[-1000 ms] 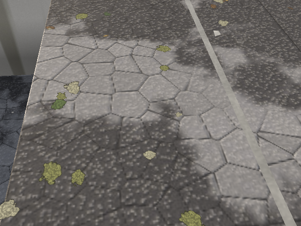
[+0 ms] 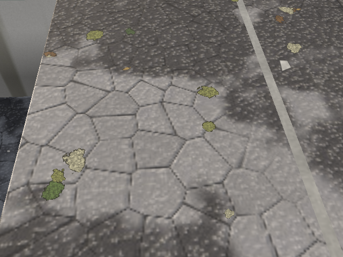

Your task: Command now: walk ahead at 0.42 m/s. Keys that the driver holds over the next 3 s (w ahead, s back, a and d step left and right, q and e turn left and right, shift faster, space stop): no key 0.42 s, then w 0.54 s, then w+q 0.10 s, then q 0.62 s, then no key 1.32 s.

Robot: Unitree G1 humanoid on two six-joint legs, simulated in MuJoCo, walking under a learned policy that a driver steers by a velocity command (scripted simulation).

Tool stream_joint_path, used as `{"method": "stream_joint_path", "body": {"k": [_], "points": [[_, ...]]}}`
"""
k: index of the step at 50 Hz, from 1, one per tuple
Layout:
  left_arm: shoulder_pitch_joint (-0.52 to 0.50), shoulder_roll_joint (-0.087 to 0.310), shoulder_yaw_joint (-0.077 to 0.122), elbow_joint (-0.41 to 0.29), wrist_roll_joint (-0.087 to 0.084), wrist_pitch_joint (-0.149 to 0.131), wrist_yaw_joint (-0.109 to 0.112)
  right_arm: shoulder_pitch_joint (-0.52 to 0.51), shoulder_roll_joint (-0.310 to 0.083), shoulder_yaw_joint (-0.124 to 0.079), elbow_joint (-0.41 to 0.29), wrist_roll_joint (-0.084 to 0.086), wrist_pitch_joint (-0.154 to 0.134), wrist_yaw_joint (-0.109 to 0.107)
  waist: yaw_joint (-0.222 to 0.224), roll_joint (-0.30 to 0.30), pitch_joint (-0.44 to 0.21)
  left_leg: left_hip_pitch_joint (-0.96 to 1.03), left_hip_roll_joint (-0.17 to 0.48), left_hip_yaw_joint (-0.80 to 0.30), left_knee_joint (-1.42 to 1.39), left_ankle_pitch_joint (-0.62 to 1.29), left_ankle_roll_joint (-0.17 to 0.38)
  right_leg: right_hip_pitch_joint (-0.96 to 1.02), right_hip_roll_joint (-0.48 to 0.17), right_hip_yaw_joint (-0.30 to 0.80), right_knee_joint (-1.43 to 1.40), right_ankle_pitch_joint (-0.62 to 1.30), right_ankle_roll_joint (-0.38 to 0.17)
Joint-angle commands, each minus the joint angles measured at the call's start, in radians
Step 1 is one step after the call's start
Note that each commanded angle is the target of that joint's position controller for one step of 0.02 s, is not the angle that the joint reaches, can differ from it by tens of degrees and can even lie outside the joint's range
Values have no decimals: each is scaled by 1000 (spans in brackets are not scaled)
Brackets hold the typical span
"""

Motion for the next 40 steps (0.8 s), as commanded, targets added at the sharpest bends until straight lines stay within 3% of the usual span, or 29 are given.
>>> {"method": "stream_joint_path", "body": {"k": [1, 2, 3, 5, 8, 10, 14, 17, 18, 19, 20, 21, 22, 24, 26, 28, 29, 30, 31, 32, 34, 36, 38, 40], "points": [[-68, 113, 20, -89, -10, -43, 5, 144, -124, -22, -4, -13, -1, -4, -76, 72, -139, 483, 308, -411, -285, 234, 184, -474, -83, 36, 257, 78, -22], [-58, 107, 30, -82, 6, -28, 14, 105, -95, -14, -5, -21, -6, -1, -37, 65, -109, 375, 269, -309, -296, 392, 165, -398, -112, 37, 192, 105, -17], [-27, 83, 29, -73, 9, -10, 17, 99, -80, -9, 3, -28, -7, 3, -10, 77, -103, 311, 248, -254, -308, 484, 159, -330, -119, 36, 157, 115, -12], [7, 43, 26, -63, 13, 14, 23, 115, -91, -8, 25, -32, -10, -2, 18, 77, -97, 249, 229, -176, -325, 638, 174, -280, -108, 19, 84, 146, 5], [-69, 31, 21, -94, 29, 25, 25, 102, -117, -9, 37, -30, 1, -27, 26, 81, -96, 235, 196, -85, -329, 712, 163, -269, -104, 5, -148, 287, 31], [-136, 21, 13, -106, 30, 28, 21, 113, -132, -10, 46, -25, 11, -37, 1, 91, -110, 238, 171, -44, -326, 689, 142, -211, -83, -17, -297, 396, 34], [-212, 48, 16, -119, 25, 37, 17, 155, -133, -7, 85, -17, 30, -42, -32, 97, -102, 302, 193, -70, -300, 566, 139, -174, -59, -13, -433, 433, 29], [-193, 64, 23, -108, 39, 32, 14, 135, -117, -4, 100, 2, 44, -46, 1, 80, -93, 312, 178, -91, -200, 422, 99, -85, -40, -24, -585, 476, -10], [-167, 104, 35, -96, 47, 29, 17, 178, -101, 0, 110, -2, 44, -47, -2, 30, -111, 300, 129, -83, -146, 321, 54, 2, -69, 11, -638, 704, -30], [-160, 162, 46, -95, 49, 29, 23, 253, -84, 3, 116, -24, 38, -47, -59, -47, -154, 230, 60, -53, -85, 135, 12, 134, -146, 73, -578, 974, -66], [-164, 126, 35, -85, 46, 39, 28, 353, -29, 14, 148, -27, 40, -49, -102, -145, -204, 137, 21, -32, -61, -105, -32, 239, -217, 142, -546, 988, -157], [-162, 68, 24, -76, 34, 47, 23, 311, -36, 16, 146, -22, 52, -56, -72, -148, -192, 135, 16, -28, -51, -197, -54, 201, -230, 182, -569, 867, -187], [-169, 67, 26, -70, 24, 55, 19, 264, -57, 12, 133, -11, 67, -61, -66, -141, -178, 131, 9, -22, -61, -226, -52, 158, -210, 195, -605, 608, -173], [-168, 133, 47, -76, 9, 66, 20, 198, -92, 2, 115, -2, 91, -64, -41, -134, -125, 89, -18, 10, -7, -306, -30, 89, -198, 241, -686, 122, -158], [-163, 141, 51, -79, 13, 61, 27, 202, -70, 7, 115, 0, 91, -60, -47, -163, -100, 110, -13, -5, 10, -310, 4, 32, -234, 329, -771, -114, -167], [-244, 114, 48, -107, 11, 49, 29, 251, -62, 8, 140, -3, 75, -55, -88, -134, -68, 204, 10, -33, -75, -274, 51, -64, -198, 268, -759, -70, -138], [-295, 93, 44, -126, 5, 42, 25, 276, -74, 4, 157, -6, 66, -54, -106, -81, -55, 268, 40, -69, -150, -260, 72, -121, -147, 181, -701, 31, -107], [-335, 62, 38, -143, 0, 30, 20, 309, -108, -7, 174, -5, 57, -56, -117, 17, -48, 342, 107, -153, -233, -274, 96, -200, -68, 54, -574, 154, -64], [-363, 36, 32, -158, 0, 10, 15, 345, -163, -25, 190, 4, 51, -57, -116, 157, -20, 442, 199, -303, -312, -211, 129, -331, 28, -76, -404, 250, -24], [-380, 55, 34, -167, 6, -8, 8, 330, -187, -32, 182, 4, 43, -56, -112, 196, 31, 519, 291, -386, -310, -32, 154, -466, 25, -102, -351, 231, -19], [-402, 56, 35, -172, 5, -25, -8, 388, -131, -21, 195, -4, 27, -56, -120, 171, 43, 679, 370, -412, -262, 302, 187, -657, -25, -63, -175, -22, -32], [-440, 33, 28, -179, -10, -29, -28, 425, -123, -18, 201, 6, 28, -53, -127, 126, 60, 774, 363, -362, -255, 354, 167, -780, -69, -53, -135, -7, -37], [-477, 15, 17, -196, -15, -29, -47, 394, -123, -13, 187, 4, 39, -50, -117, 119, 71, 691, 318, -290, -298, 315, 135, -691, -71, -82, -230, 104, -29], [-465, -6, 5, -196, -10, -19, -62, 334, -144, -16, 161, -2, 45, -47, -91, 145, 59, 489, 256, -191, -343, 308, 112, -424, -28, -131, -329, 251, -25]]}}
Next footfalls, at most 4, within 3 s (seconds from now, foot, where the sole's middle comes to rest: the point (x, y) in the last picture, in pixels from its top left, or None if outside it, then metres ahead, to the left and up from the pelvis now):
0.36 right None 0.28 -0.13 -0.76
0.92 right None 0.45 -0.16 -0.76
1.44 left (159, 216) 0.61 0.08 -0.76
1.88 right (216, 209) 0.65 -0.15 -0.76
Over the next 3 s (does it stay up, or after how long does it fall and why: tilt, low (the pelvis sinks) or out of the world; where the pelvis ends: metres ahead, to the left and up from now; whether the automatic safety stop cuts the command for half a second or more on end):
stays up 0.54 -0.04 0.01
